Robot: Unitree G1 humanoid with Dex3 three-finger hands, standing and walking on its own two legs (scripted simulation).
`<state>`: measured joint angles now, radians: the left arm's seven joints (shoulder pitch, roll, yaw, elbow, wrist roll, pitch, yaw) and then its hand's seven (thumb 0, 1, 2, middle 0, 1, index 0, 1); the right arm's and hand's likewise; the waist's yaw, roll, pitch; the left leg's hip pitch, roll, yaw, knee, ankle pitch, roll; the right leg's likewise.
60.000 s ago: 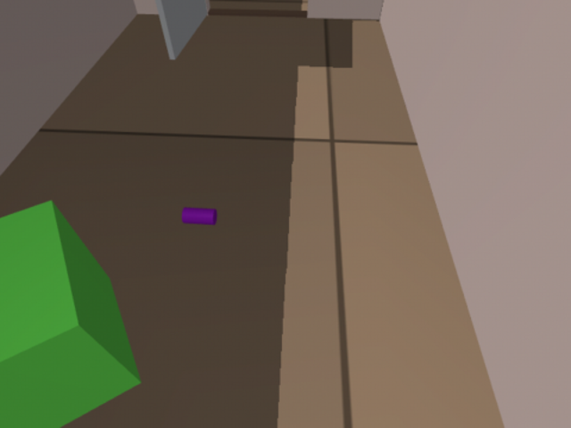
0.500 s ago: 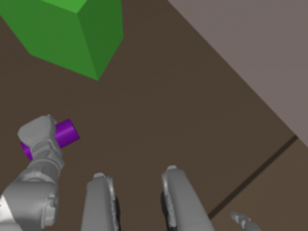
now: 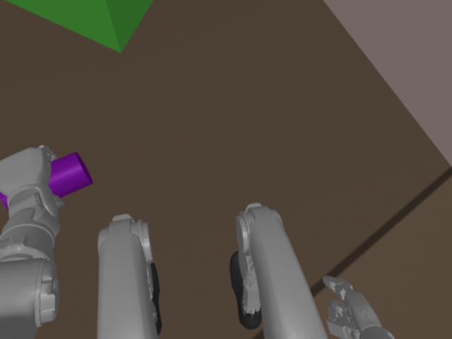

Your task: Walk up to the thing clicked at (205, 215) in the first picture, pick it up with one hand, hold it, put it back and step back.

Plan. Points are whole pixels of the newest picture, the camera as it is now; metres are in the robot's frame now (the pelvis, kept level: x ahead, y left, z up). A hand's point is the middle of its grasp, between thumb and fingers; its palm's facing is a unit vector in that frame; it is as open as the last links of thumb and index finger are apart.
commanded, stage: crouch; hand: left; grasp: from above
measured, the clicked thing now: (48, 183) +0.39 +0.30 -0.21
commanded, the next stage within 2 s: lower in 0.56 s
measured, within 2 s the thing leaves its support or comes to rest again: rests again in 1.74 s
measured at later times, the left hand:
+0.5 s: hand (52, 190) +0.38 +0.31 -0.25, palm faces -0.39 -0.20 -0.90, open 9.7 cm
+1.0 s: hand (62, 191) +0.39 +0.31 -0.31, palm faces -0.39 -0.22 -0.89, open 9.7 cm
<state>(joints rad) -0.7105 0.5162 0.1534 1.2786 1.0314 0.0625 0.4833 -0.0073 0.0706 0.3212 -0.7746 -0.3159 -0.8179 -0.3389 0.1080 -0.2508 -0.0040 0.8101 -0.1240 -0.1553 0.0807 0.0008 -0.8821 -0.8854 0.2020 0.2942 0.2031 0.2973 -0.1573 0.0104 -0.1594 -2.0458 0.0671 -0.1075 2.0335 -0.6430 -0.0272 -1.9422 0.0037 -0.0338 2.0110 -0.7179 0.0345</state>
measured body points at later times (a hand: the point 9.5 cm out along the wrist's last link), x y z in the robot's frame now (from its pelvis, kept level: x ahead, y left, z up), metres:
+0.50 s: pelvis -0.01 +0.00 -0.07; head +0.21 +0.05 +0.31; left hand +0.40 +0.32 -0.20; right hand +0.05 -0.27 -0.20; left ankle +0.08 +0.14 -0.41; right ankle +0.07 -0.13 -0.41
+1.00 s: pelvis -0.01 +0.00 -0.12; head +0.23 +0.05 +0.26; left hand +0.41 +0.32 -0.26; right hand +0.05 -0.28 -0.23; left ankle +0.08 +0.14 -0.41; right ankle +0.07 -0.13 -0.41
